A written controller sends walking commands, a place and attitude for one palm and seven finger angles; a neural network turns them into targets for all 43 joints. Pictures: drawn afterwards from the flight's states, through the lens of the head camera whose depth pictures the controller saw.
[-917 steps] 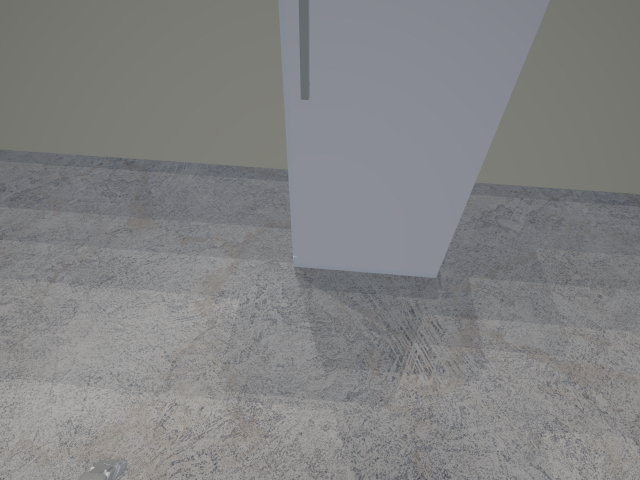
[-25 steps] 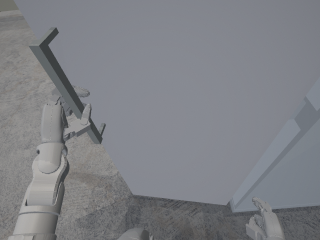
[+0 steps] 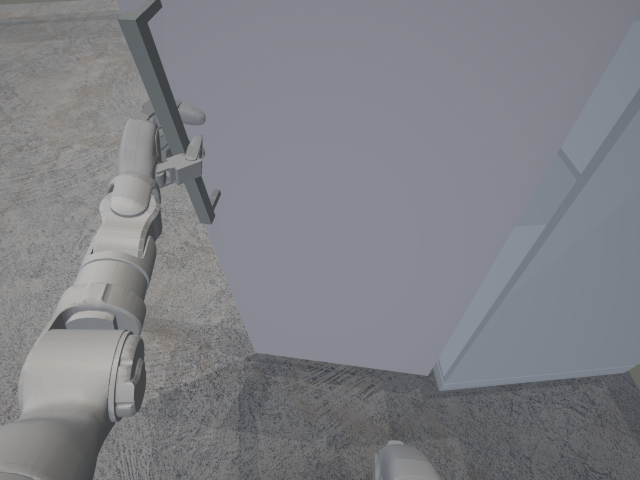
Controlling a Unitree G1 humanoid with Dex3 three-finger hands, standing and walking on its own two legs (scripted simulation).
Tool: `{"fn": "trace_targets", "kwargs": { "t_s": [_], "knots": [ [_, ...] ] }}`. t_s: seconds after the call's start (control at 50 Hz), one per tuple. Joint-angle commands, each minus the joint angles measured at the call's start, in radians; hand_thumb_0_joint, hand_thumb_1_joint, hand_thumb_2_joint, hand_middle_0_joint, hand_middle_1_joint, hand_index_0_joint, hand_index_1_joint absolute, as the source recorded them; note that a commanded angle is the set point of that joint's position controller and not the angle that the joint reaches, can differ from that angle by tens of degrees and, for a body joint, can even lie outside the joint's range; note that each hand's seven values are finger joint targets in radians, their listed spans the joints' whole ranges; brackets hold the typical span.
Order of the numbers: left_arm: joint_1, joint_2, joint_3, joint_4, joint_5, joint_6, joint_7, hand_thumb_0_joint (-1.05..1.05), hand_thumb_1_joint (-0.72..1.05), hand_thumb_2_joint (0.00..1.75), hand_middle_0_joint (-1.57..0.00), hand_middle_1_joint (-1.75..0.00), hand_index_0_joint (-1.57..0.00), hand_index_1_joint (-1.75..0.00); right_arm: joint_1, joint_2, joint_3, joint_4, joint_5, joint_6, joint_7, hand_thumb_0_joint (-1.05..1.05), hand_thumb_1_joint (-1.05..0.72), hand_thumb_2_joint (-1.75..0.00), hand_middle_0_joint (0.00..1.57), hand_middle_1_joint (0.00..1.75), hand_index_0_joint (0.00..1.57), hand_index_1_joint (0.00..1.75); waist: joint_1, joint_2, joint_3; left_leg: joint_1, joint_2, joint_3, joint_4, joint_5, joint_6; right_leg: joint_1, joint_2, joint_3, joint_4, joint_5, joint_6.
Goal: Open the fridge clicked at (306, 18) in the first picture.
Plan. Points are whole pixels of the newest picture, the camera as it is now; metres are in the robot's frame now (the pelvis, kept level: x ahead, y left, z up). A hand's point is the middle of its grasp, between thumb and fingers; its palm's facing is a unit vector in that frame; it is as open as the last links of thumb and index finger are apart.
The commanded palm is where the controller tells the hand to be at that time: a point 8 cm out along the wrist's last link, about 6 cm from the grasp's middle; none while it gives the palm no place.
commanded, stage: stop walking and hold the door back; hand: left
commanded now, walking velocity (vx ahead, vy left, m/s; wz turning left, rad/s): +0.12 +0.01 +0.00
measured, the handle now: (184, 131) +0.50 +0.19 +0.16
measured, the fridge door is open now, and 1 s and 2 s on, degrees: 77 72 73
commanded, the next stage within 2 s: loosen the grip on the handle in 0.66 s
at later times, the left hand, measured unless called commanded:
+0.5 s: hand (199, 148) +0.49 +0.17 +0.15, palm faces +0.14 -0.98 -0.16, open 5.6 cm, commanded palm +0.45 +0.24 +0.14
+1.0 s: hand (189, 145) +0.49 +0.19 +0.15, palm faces +0.12 -0.96 -0.26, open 8.5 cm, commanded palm +0.45 +0.23 +0.15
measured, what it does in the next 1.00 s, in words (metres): steps on the spot: right foot, then left foot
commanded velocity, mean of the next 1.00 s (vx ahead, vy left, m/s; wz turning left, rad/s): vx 0.00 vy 0.03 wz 0.00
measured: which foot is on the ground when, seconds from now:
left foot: down 0.00-0.12, up 0.14-0.42, down 0.44-1.00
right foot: up 0.00-0.10, down 0.12-1.00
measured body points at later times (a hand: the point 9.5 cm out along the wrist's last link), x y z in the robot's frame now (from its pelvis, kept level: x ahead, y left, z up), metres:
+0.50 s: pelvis +0.02 +0.01 -0.01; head +0.05 +0.01 +0.44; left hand +0.47 +0.23 +0.16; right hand +0.11 -0.30 -0.10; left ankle +0.07 +0.12 -0.74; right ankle +0.05 -0.14 -0.74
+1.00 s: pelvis +0.02 +0.01 -0.01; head +0.06 +0.01 +0.43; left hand +0.48 +0.24 +0.16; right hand +0.07 -0.27 -0.12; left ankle +0.07 +0.12 -0.74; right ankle +0.02 -0.12 -0.74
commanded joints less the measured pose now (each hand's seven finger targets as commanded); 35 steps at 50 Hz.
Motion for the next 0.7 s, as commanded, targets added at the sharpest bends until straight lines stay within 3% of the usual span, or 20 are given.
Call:
{"fn": "trace_targets", "kwargs": {
  "t_s": [0.0, 0.04, 0.06, 0.08, 0.1, 0.12, 0.14, 0.18, 0.22, 0.28, 0.34, 0.38, 0.44, 0.46, 0.48, 0.52, 0.56, 0.62, 0.64, 0.68],
  "knots": [
    [-0.561, 0.281, 0.073, -0.137, -0.023, -0.045, 0.016, 0.00, 0.90, 0.90, -0.45, -1.40, -0.45, -1.40, -0.042, -0.207, -0.055, -0.097, -0.005, -0.058, -0.035, 0.00, -0.90, -0.90, 0.20, 0.30, 0.20, 0.30, 0.039, 0.116, -0.281, 0.101, 0.213, -0.129, -0.076, 0.135, 0.143, 0.176, 0.007, -0.043, -0.330, -0.020, 0.009],
    [-0.529, 0.314, 0.092, -0.104, -0.021, -0.040, 0.016, 0.00, 0.90, 0.90, -0.45, -1.40, -0.45, -1.40, -0.039, -0.220, -0.050, -0.094, -0.006, -0.062, -0.034, 0.00, -0.90, -0.90, 0.20, 0.30, 0.20, 0.30, 0.035, 0.113, -0.292, -0.024, 0.163, -0.068, 0.042, 0.139, 0.082, 0.420, 0.037, -0.073, -0.540, 0.037, 0.003],
    [-0.484, 0.350, 0.120, -0.107, -0.020, -0.044, 0.020, 0.00, 0.90, 0.90, -0.45, -1.40, -0.45, -1.40, -0.051, -0.214, -0.054, -0.092, -0.001, -0.066, -0.027, 0.00, -0.90, -0.90, 0.20, 0.30, 0.20, 0.30, 0.042, 0.037, -0.332, -0.126, 0.127, -0.034, 0.180, 0.164, 0.054, 0.592, -0.002, -0.009, -0.615, 0.064, -0.018],
    [-0.468, 0.428, 0.174, -0.117, -0.008, -0.051, 0.029, 0.00, 0.90, 0.90, -0.45, -1.40, -0.45, -1.40, -0.036, -0.187, -0.065, -0.089, 0.000, -0.062, -0.019, 0.00, -0.90, -0.90, 0.20, 0.30, 0.20, 0.30, 0.036, -0.189, -0.398, -0.313, 0.041, 0.040, 0.442, 0.054, 0.009, 0.780, -0.201, 0.268, -0.674, 0.112, -0.104],
    [-0.413, 0.536, 0.271, -0.131, -0.004, -0.043, 0.037, 0.00, 0.90, 0.90, -0.45, -1.40, -0.45, -1.40, -0.069, -0.181, -0.078, -0.111, -0.005, -0.063, -0.024, 0.00, -0.90, -0.90, 0.20, 0.30, 0.20, 0.30, 0.053, -0.351, -0.371, -0.481, -0.032, -0.023, 0.665, -0.290, -0.025, 0.783, -0.395, 0.556, -0.722, 0.362, -0.206],
    [-0.350, 0.534, 0.273, -0.116, 0.006, -0.021, 0.039, 0.00, 0.90, 0.90, -0.45, -1.40, -0.45, -1.40, -0.027, -0.190, -0.085, -0.095, -0.007, -0.068, -0.018, 0.00, -0.90, -0.90, 0.20, 0.30, 0.20, 0.30, 0.036, -0.257, -0.375, -0.430, 0.000, -0.126, 0.689, -0.277, -0.031, 0.700, -0.386, 0.471, -0.713, 0.237, -0.191],
    [-0.391, 0.479, 0.216, -0.172, -0.015, -0.010, 0.031, 0.00, 0.90, 0.90, -0.45, -1.40, -0.45, -1.40, -0.065, -0.188, -0.077, -0.098, -0.001, -0.072, -0.010, 0.00, -0.90, -0.90, 0.20, 0.30, 0.20, 0.30, 0.030, -0.277, -0.354, -0.439, 0.001, -0.123, 0.690, -0.270, -0.035, 0.679, -0.372, 0.472, -0.704, 0.161, -0.189],
    [-0.414, 0.536, 0.300, -0.167, -0.019, -0.036, 0.041, 0.00, 0.90, 0.90, -0.45, -1.40, -0.45, -1.40, -0.084, -0.194, -0.058, -0.084, -0.010, -0.079, -0.015, 0.00, -0.90, -0.90, 0.20, 0.30, 0.20, 0.30, 0.018, -0.257, -0.297, -0.388, 0.023, -0.103, 0.665, -0.196, -0.044, 0.560, -0.326, 0.308, -0.695, 0.195, -0.167],
    [-0.337, 0.571, 0.346, -0.157, -0.022, -0.054, 0.040, 0.00, 0.90, 0.90, -0.45, -1.40, -0.45, -1.40, -0.097, -0.196, -0.051, -0.094, -0.018, -0.078, -0.018, 0.00, -0.90, -0.90, 0.20, 0.30, 0.20, 0.30, 0.026, -0.227, -0.281, -0.281, 0.000, -0.051, 0.564, -0.146, -0.045, 0.441, -0.277, 0.211, -0.706, 0.195, -0.138],
    [-0.317, 0.551, 0.341, -0.191, -0.016, -0.076, 0.041, 0.00, 0.90, 0.90, -0.45, -1.40, -0.45, -1.40, -0.099, -0.195, -0.051, -0.118, -0.029, -0.082, -0.018, 0.00, -0.90, -0.90, 0.20, 0.30, 0.20, 0.30, 0.034, -0.252, -0.280, -0.183, -0.017, 0.008, 0.382, -0.091, -0.047, 0.383, -0.240, 0.152, -0.708, 0.145, -0.126],
    [-0.292, 0.493, 0.301, -0.301, -0.020, -0.088, 0.041, 0.00, 0.90, 0.90, -0.45, -1.40, -0.45, -1.40, -0.107, -0.198, -0.063, -0.141, -0.029, -0.084, -0.017, 0.00, -0.90, -0.90, 0.20, 0.30, 0.20, 0.30, 0.029, -0.198, -0.293, -0.064, -0.032, 0.023, 0.189, 0.008, -0.049, 0.375, -0.220, 0.147, -0.682, 0.187, -0.119],
    [-0.233, 0.451, 0.287, -0.366, -0.021, -0.096, 0.041, 0.00, 0.90, 0.90, -0.45, -1.40, -0.45, -1.40, -0.108, -0.198, -0.072, -0.165, -0.031, -0.081, -0.015, 0.00, -0.90, -0.90, 0.20, 0.30, 0.20, 0.30, 0.027, -0.165, -0.304, 0.057, -0.023, 0.014, 0.027, 0.134, -0.046, 0.352, -0.169, 0.121, -0.629, 0.202, -0.082],
    [-0.195, 0.318, 0.201, -0.438, -0.034, -0.101, 0.025, 0.00, 0.90, 0.90, -0.45, -1.40, -0.45, -1.40, -0.145, -0.220, -0.078, -0.215, -0.015, -0.070, -0.003, 0.00, -0.90, -0.90, 0.20, 0.30, 0.20, 0.30, 0.046, 0.109, -0.307, 0.098, 0.171, -0.197, -0.037, 0.447, 0.050, 0.281, 0.015, 0.023, -0.453, 0.155, -0.008],
    [-0.180, 0.293, 0.169, -0.521, -0.030, -0.110, 0.020, 0.00, 0.90, 0.90, -0.45, -1.40, -0.45, -1.40, -0.152, -0.186, -0.063, -0.223, -0.023, -0.069, 0.003, 0.00, -0.90, -0.90, 0.20, 0.30, 0.20, 0.30, 0.034, 0.237, -0.332, 0.108, 0.224, -0.263, -0.075, 0.528, 0.085, 0.250, 0.026, 0.004, -0.346, 0.028, 0.001],
    [-0.233, 0.323, 0.181, -0.558, -0.018, -0.119, 0.022, 0.00, 0.90, 0.90, -0.45, -1.40, -0.45, -1.40, -0.153, -0.180, -0.061, -0.220, -0.035, -0.076, 0.005, 0.00, -0.90, -0.90, 0.20, 0.30, 0.20, 0.30, 0.037, 0.255, -0.326, 0.090, 0.249, -0.282, -0.085, 0.554, 0.108, 0.242, 0.022, 0.021, -0.299, -0.098, -0.002],
    [-0.232, 0.319, 0.176, -0.575, -0.017, -0.116, 0.031, 0.00, 0.90, 0.90, -0.45, -1.40, -0.45, -1.40, -0.136, -0.188, -0.064, -0.209, -0.032, -0.079, 0.009, 0.00, -0.90, -0.90, 0.20, 0.30, 0.20, 0.30, 0.039, 0.198, -0.336, 0.103, 0.226, -0.211, -0.004, 0.558, 0.097, 0.275, 0.019, 0.025, -0.395, -0.074, -0.011],
    [-0.216, 0.308, 0.163, -0.581, -0.017, -0.100, 0.032, 0.00, 0.90, 0.90, -0.45, -1.40, -0.45, -1.40, -0.139, -0.194, -0.063, -0.210, -0.027, -0.077, 0.010, 0.00, -0.90, -0.90, 0.20, 0.30, 0.20, 0.30, 0.039, 0.166, -0.377, 0.127, 0.171, -0.131, 0.091, 0.546, 0.046, 0.356, 0.009, 0.026, -0.568, 0.094, -0.015],
    [-0.183, 0.363, 0.202, -0.545, -0.007, -0.080, 0.038, 0.00, 0.90, 0.90, -0.45, -1.40, -0.45, -1.40, -0.145, -0.169, -0.052, -0.217, -0.029, -0.068, -0.001, 0.00, -0.90, -0.90, 0.20, 0.30, 0.20, 0.30, 0.022, 0.046, -0.411, -0.016, 0.064, -0.034, 0.118, 0.324, -0.027, 0.513, -0.099, 0.105, -0.573, 0.522, -0.038],
    [-0.149, 0.383, 0.218, -0.515, -0.024, -0.064, 0.041, 0.00, 0.90, 0.90, -0.45, -1.40, -0.45, -1.40, -0.127, -0.176, -0.058, -0.213, -0.017, -0.060, -0.006, 0.00, -0.90, -0.90, 0.20, 0.30, 0.20, 0.30, 0.022, -0.094, -0.409, -0.053, 0.051, -0.029, 0.140, 0.271, -0.041, 0.538, -0.121, 0.141, -0.563, 0.564, -0.050],
    [-0.206, 0.372, 0.207, -0.496, -0.028, -0.060, 0.044, 0.00, 0.90, 0.90, -0.45, -1.40, -0.45, -1.40, -0.152, -0.160, -0.045, -0.207, -0.018, -0.052, -0.014, 0.00, -0.90, -0.90, 0.20, 0.30, 0.20, 0.30, 0.029, -0.180, -0.406, -0.071, 0.033, -0.036, 0.156, 0.162, -0.043, 0.531, -0.168, 0.179, -0.568, 0.623, -0.067]
  ]
}}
